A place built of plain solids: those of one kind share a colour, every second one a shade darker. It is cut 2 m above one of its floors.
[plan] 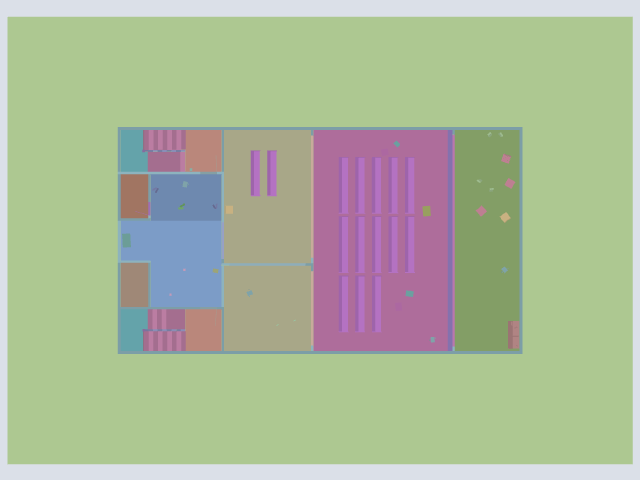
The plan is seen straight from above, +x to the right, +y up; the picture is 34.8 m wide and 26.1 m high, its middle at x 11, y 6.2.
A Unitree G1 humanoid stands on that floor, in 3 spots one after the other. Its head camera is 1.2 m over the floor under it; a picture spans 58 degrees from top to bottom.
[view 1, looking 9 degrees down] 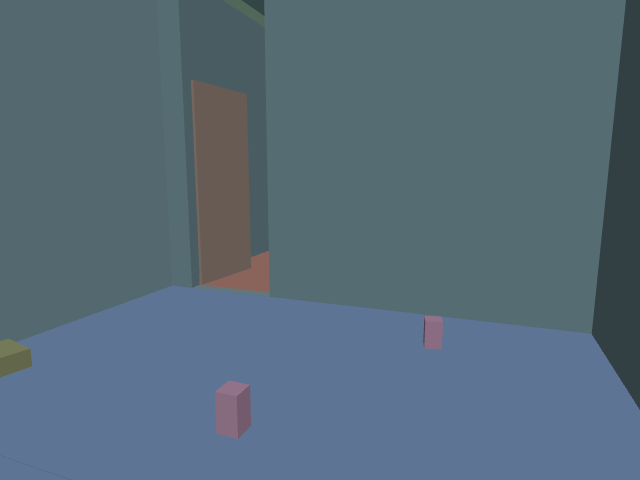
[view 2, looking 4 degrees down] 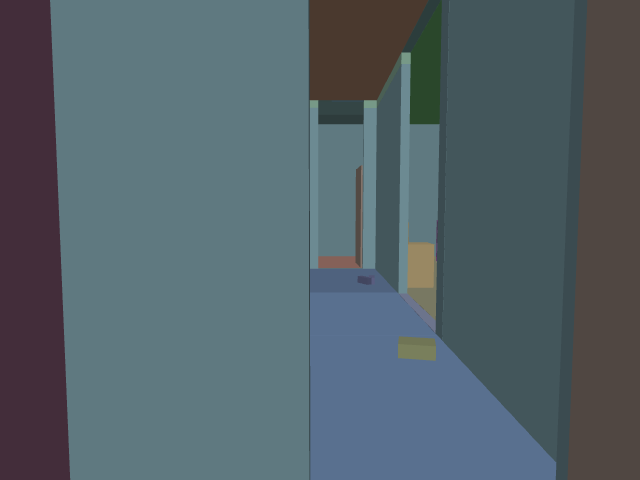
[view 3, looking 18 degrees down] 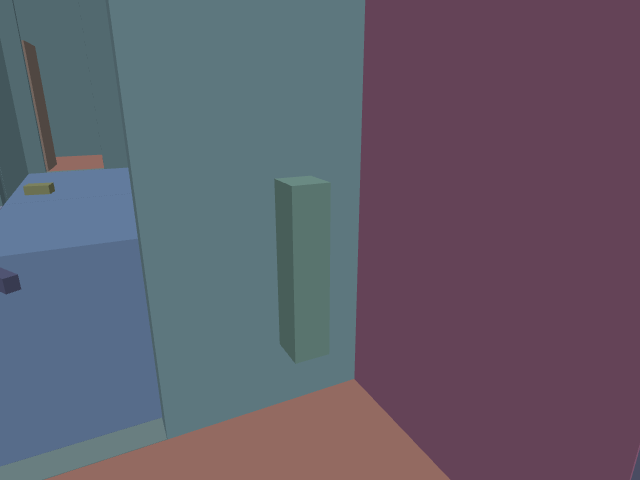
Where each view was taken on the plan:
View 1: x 2.58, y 6.17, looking -69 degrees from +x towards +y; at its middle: wall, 3.92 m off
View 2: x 4.53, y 1.02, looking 90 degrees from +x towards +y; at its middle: wall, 11.18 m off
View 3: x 4.58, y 11.32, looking -117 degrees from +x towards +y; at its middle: fire_point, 1.45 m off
